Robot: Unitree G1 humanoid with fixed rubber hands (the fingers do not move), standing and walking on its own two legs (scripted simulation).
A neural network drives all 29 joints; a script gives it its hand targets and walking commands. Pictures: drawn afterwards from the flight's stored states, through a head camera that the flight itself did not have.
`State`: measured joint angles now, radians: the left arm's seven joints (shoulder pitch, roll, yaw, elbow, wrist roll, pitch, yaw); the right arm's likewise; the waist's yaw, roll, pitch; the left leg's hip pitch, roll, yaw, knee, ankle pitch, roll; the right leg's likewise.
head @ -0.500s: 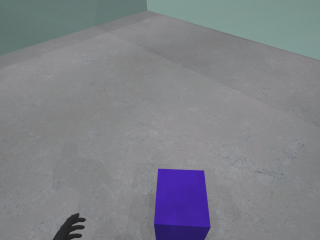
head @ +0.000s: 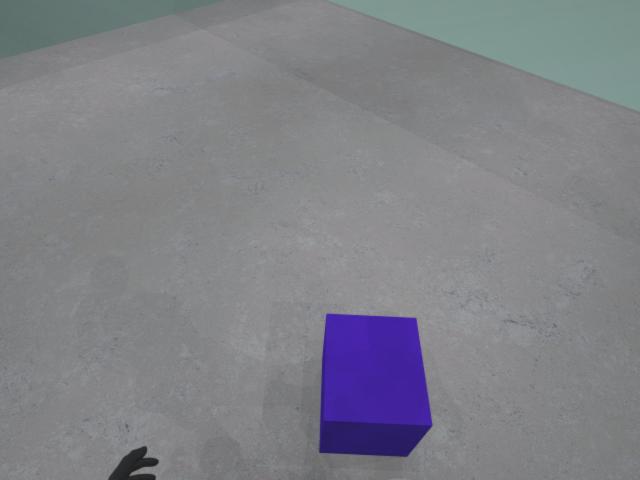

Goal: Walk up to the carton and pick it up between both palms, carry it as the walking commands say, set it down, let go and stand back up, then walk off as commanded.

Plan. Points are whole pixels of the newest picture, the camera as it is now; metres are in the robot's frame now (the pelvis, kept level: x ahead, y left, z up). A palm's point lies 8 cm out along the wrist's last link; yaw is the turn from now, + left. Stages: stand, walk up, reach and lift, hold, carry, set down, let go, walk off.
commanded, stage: walk off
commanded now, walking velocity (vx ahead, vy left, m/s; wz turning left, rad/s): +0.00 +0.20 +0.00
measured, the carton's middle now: (367, 386) +0.48 -0.14 -0.63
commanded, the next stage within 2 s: none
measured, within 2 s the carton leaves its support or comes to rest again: neither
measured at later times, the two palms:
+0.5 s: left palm out of the picture +0.03 +0.30 -0.07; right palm out of the picture +0.03 -0.26 -0.13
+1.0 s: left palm out of the picture -0.07 +0.36 -0.12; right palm out of the picture +0.14 -0.15 -0.07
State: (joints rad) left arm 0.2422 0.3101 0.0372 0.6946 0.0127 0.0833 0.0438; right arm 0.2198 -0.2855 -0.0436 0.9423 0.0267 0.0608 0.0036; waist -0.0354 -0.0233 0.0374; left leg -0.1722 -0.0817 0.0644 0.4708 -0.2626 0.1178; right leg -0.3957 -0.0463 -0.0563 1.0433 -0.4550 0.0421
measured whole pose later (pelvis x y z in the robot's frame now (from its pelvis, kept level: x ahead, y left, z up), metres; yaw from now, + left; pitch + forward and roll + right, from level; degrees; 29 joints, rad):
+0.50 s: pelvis -0.04 +0.00 +0.01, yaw +4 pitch -1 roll +4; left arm 0.30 0.31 0.01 0.70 0.01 0.06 0.07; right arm 0.23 -0.29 -0.04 0.90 0.02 0.08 0.04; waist -0.03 0.00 0.04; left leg -0.48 -0.03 -0.04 1.04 -0.38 -0.06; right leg -0.25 -0.15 -0.13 0.49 -0.22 -0.01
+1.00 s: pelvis -0.05 +0.08 +0.01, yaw +26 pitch +1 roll -6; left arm 0.24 0.31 0.04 0.70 0.01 0.07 0.01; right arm 0.24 -0.29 -0.04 0.83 0.02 0.05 0.01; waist -0.02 -0.02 0.05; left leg -0.30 -0.05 -0.18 0.46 -0.16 0.05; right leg -0.51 -0.08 0.03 1.09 -0.38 0.06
